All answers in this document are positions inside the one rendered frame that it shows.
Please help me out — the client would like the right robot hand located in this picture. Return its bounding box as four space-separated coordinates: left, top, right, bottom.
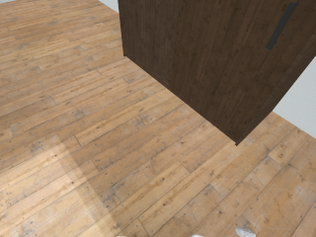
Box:
235 227 256 237

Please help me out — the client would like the wardrobe door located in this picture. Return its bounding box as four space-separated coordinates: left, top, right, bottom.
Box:
122 0 181 84
169 0 316 141

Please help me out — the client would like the handle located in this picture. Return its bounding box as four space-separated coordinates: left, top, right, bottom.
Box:
266 2 299 49

